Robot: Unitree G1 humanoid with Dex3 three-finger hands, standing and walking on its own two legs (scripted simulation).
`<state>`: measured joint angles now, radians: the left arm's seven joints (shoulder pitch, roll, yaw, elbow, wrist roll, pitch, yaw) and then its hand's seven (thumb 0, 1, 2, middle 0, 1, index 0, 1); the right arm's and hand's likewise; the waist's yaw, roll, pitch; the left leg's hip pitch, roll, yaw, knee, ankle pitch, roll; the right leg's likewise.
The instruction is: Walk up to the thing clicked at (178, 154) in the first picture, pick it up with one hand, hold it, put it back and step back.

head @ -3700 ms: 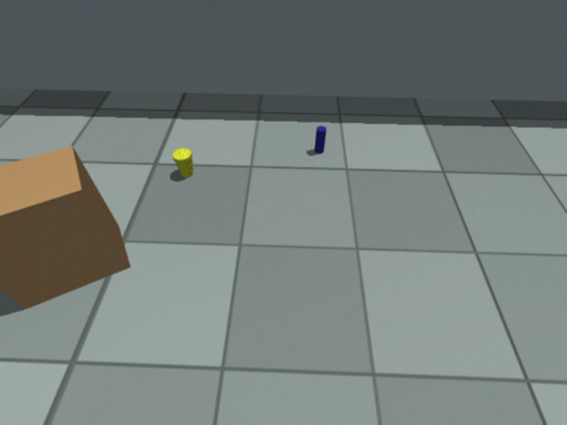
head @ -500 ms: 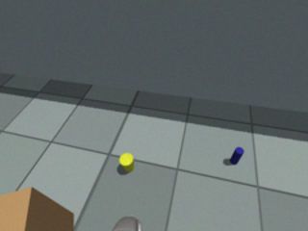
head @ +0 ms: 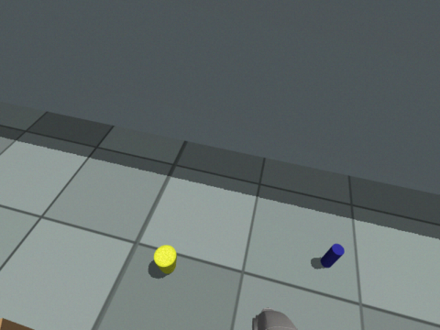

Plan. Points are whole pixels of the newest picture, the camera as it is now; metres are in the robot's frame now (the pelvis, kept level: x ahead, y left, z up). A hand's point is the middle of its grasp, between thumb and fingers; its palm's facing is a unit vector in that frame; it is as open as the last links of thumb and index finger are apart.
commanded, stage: walk up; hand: left
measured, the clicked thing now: (166, 261) +0.50 +0.22 -0.70
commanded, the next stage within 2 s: stand in 2.00 s
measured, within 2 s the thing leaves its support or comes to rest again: neither
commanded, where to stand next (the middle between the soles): +0.17 +0.00 m, yaw +0 degrees
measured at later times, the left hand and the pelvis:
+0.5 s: hand out of the picture +0.13 +0.26 -0.15, palm faces +0.01 -0.91 -0.41, open 7.4 cm; pelvis +0.07 -0.01 -0.01, yaw +2 degrees
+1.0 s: hand out of the picture +0.14 +0.27 -0.15, palm faces +0.03 -0.93 -0.36, open 7.4 cm; pelvis +0.09 +0.01 +0.01, yaw +2 degrees
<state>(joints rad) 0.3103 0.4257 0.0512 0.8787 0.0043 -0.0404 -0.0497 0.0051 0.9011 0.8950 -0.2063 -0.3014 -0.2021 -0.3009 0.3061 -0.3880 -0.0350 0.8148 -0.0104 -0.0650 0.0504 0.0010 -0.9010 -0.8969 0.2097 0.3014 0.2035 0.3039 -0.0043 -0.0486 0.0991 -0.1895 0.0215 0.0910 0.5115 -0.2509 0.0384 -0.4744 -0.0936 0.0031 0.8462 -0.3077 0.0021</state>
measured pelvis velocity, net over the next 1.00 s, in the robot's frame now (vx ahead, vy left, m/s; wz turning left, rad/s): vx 0.09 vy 0.01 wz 0.03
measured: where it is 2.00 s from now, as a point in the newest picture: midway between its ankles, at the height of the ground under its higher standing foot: outside the picture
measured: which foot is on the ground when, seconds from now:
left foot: down 0.00-0.14, up 0.16-0.50, down 0.52-1.00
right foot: up 0.00-0.10, down 0.12-1.00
